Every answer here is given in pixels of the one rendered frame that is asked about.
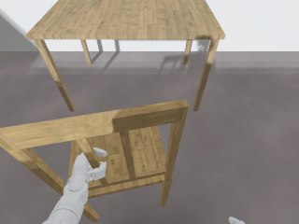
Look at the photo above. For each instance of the robot left forearm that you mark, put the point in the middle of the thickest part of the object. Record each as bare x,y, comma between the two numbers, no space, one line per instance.
70,207

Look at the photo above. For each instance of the table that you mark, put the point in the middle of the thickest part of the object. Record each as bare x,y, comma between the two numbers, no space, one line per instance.
127,20

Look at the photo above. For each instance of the robot left hand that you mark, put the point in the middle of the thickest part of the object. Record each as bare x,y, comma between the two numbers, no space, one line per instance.
82,166

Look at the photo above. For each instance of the chair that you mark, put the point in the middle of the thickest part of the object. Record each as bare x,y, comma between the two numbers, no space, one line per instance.
130,136

